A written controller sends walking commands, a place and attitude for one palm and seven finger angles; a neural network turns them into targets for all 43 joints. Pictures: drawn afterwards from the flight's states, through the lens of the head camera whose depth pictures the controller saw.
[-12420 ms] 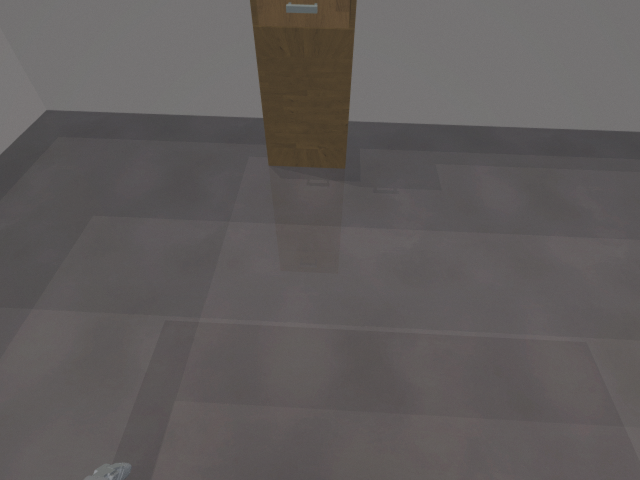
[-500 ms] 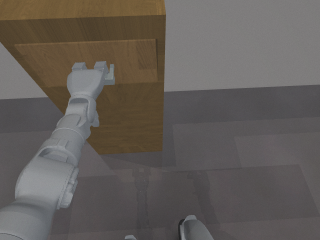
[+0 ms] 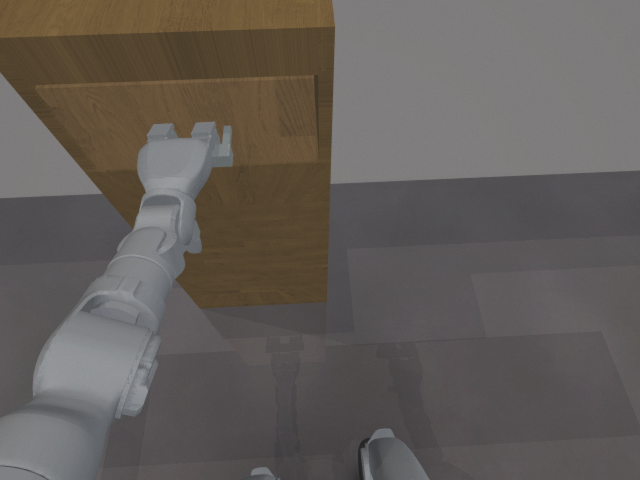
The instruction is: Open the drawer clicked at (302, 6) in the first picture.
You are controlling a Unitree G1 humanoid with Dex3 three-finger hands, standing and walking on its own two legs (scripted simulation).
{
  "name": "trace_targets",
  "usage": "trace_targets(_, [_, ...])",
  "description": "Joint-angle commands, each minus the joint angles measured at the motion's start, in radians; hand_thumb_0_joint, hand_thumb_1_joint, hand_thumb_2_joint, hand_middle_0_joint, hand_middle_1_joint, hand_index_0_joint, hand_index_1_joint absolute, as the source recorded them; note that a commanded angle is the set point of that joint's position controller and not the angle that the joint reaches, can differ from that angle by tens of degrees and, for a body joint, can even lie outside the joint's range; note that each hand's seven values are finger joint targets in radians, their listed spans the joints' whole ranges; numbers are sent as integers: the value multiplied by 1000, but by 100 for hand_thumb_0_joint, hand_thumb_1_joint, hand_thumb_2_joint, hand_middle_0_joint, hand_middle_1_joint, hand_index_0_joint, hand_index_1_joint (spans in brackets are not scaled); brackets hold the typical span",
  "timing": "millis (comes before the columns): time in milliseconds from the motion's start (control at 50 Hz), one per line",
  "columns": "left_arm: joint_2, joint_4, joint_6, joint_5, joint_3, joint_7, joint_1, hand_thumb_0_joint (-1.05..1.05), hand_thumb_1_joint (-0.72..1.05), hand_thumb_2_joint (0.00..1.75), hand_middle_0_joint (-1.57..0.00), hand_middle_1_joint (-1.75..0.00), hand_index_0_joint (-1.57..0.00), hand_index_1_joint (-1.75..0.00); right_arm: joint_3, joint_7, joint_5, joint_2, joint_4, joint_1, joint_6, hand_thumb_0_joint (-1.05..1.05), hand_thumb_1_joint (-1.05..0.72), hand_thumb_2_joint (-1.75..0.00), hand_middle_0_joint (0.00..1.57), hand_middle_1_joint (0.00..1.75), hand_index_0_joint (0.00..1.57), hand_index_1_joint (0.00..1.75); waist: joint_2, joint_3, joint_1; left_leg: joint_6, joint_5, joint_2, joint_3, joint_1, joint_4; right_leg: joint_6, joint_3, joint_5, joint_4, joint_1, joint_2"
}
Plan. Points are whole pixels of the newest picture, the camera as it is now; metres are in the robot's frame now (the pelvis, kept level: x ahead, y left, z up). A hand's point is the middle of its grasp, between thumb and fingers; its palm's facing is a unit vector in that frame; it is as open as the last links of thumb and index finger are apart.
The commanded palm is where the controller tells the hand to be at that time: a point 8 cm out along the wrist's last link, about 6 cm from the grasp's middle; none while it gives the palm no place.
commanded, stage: close the thumb around the handle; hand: left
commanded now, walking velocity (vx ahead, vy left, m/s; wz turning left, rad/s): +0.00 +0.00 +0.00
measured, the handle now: (191, 145) +0.56 +0.14 +0.04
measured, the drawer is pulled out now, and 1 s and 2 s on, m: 0.00 0.00 0.12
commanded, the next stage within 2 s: pull the drawer open in 0.74 s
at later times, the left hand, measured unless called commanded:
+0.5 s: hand (189, 186) +0.51 +0.15 +0.02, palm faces -0.04 -0.01 -1.00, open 8.3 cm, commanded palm +0.48 +0.15 +0.07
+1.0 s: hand (189, 187) +0.50 +0.15 +0.02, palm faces -0.03 -0.01 -1.00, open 5.8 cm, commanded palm +0.46 +0.15 +0.07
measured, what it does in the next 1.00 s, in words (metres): stands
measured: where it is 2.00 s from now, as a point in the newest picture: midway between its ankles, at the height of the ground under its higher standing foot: outside the picture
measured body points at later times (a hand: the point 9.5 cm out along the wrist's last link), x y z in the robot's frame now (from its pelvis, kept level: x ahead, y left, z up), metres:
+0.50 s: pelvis +0.00 +0.00 +0.00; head +0.12 -0.02 +0.43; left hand +0.50 +0.14 +0.07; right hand +0.01 -0.27 -0.14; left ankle -0.05 +0.11 -0.69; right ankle +0.05 -0.14 -0.69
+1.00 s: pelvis +0.01 +0.00 +0.00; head +0.12 -0.02 +0.44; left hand +0.50 +0.14 +0.07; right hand +0.02 -0.27 -0.14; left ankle -0.05 +0.11 -0.69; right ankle +0.05 -0.14 -0.69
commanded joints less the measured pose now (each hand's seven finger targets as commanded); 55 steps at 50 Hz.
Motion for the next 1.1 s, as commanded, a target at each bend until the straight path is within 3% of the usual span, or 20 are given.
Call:
trace_targets(0, [206,-160,5,6,41,39,-459,0,-50,30,-30,-120,-30,-120,-53,-12,3,-153,-47,136,-18,0,-90,-90,20,30,20,30,-44,-452,-33,7,376,-28,-16,102,-98,-53,-24,272,-36,399,53])
trace_targets(120, [200,-174,-1,0,38,29,-469,0,-22,42,-32,-123,-32,-123,-57,-13,1,-152,-44,149,-23,0,-90,-90,20,30,20,30,-24,-471,-37,4,422,-24,-19,127,-86,-54,-25,301,-30,390,55])
trace_targets(240, [194,-156,-1,-4,34,22,-452,0,12,56,-34,-127,-34,-127,-57,-12,2,-154,-42,153,-24,0,-90,-90,20,30,20,30,-43,-461,-39,5,410,-25,-19,113,-84,-51,-25,296,-32,391,55])
trace_targets(280, [225,-176,-8,-1,59,21,-451,0,23,61,-35,-128,-35,-128,-57,-12,1,-157,-42,156,-24,0,-90,-90,20,30,20,30,-32,-487,-28,4,435,-23,-21,123,-84,-53,-24,316,-23,404,55])
trace_targets(320, [179,-174,-7,-1,26,23,-451,0,34,66,-36,-129,-36,-129,-59,-11,1,-150,-42,157,-25,0,-90,-90,20,30,20,30,-37,-464,-39,5,428,-23,-18,121,-83,-51,-26,312,-32,392,56])
trace_targets(380, [208,-174,-11,-2,51,24,-435,0,51,73,-37,-131,-37,-131,-58,-10,0,-155,-40,156,-24,0,-90,-90,20,30,20,30,-37,-468,-28,4,428,-23,-20,117,-86,-53,-25,311,-29,401,55])
trace_targets(440, [187,-176,-10,-6,38,24,-417,0,68,80,-38,-133,-38,-133,-59,-8,1,-152,-43,155,-21,0,-90,-90,20,30,20,30,-50,-458,-29,5,444,-22,-18,122,-87,-52,-27,324,-35,406,57])
trace_targets(520, [231,-187,-10,-1,67,27,-419,0,90,90,-40,-135,-40,-135,-56,-8,1,-156,-43,151,-20,0,-90,-90,20,30,20,30,-41,-468,-18,5,429,-25,-14,109,-92,-53,-22,324,-30,425,55])
trace_targets(560, [216,-205,-14,0,66,27,-400,0,90,90,-40,-135,-40,-135,-61,-6,0,-151,-48,147,-18,0,-90,-90,20,30,20,30,-23,-502,-7,1,485,-24,-16,142,-85,-55,-23,353,-25,430,57])
trace_targets(580, [181,-191,-11,-2,40,26,-387,0,90,90,-40,-135,-40,-135,-60,-5,0,-147,-48,152,-17,0,-90,-90,20,30,20,30,-27,-486,-15,0,492,-21,-19,146,-86,-54,-29,351,-28,417,57])
trace_targets(620, [180,-173,-4,-3,37,30,-405,0,90,90,-40,-135,-40,-135,-59,-6,3,-153,-40,149,-17,0,-90,-90,20,30,20,30,-52,-436,-28,1,454,-18,-20,129,-92,-53,-31,320,-35,390,59])
trace_targets(660, [206,-184,-6,-6,59,32,-412,0,90,90,-40,-135,-40,-135,-60,-7,2,-154,-43,143,-18,0,-90,-90,20,30,20,30,-67,-460,-23,5,439,-24,-15,119,-90,-52,-24,326,-37,419,58])
trace_targets(680, [222,-187,-5,-2,65,32,-409,0,90,90,-40,-135,-40,-135,-59,-8,1,-155,-41,147,-17,0,-90,-90,20,30,20,30,-44,-468,-17,4,446,-24,-13,123,-94,-53,-23,335,-34,427,55])
trace_targets(720, [186,-187,1,-1,36,32,-418,0,90,90,-40,-135,-40,-135,-59,-8,3,-151,-44,142,-17,0,-90,-90,20,30,20,30,-35,-460,-25,2,446,-23,-14,131,-95,-53,-27,326,-37,411,57])
trace_targets(800, [186,-182,7,-1,34,34,-443,0,90,90,-40,-135,-40,-135,-59,-9,3,-153,-40,146,-17,0,-90,-90,20,30,20,30,-34,-454,-34,0,448,-20,-20,144,-93,-53,-30,313,-35,389,58])
trace_targets(860, [199,-189,5,-5,60,29,-387,0,90,90,-40,-135,-40,-135,-59,-8,3,-152,-50,140,-15,0,-90,-90,20,30,20,30,-42,-491,-6,0,485,-23,-18,151,-93,-55,-27,343,-30,429,58])
trace_targets(920, [138,-187,7,-11,19,18,-331,0,90,90,-40,-135,-40,-135,-60,-7,9,-144,-59,135,-10,0,-90,-90,20,30,20,30,-60,-455,-4,-1,479,-20,-14,148,-102,-53,-32,342,-41,431,59])
trace_targets(960, [151,-215,-2,-14,39,16,-303,0,90,90,-40,-135,-40,-135,-63,-6,9,-145,-65,130,-8,0,-90,-90,20,30,20,30,-49,-470,12,-2,509,-17,-19,173,-107,-57,-32,349,-41,437,60])
trace_targets(1040, [94,-256,-5,-16,8,13,-223,0,90,90,-40,-135,-40,-135,-68,-1,12,-138,-75,123,-4,0,-90,-90,20,30,20,30,-51,-449,24,-4,553,-8,-15,201,-117,-56,-37,369,-54,446,61])
trace_targets(1080, [113,-278,-8,-11,30,15,-172,0,90,90,-40,-135,-40,-135,-71,-2,12,-138,-78,116,1,0,-90,-90,20,30,20,30,-62,-465,42,-3,578,-9,-12,204,-122,-57,-32,394,-54,480,59])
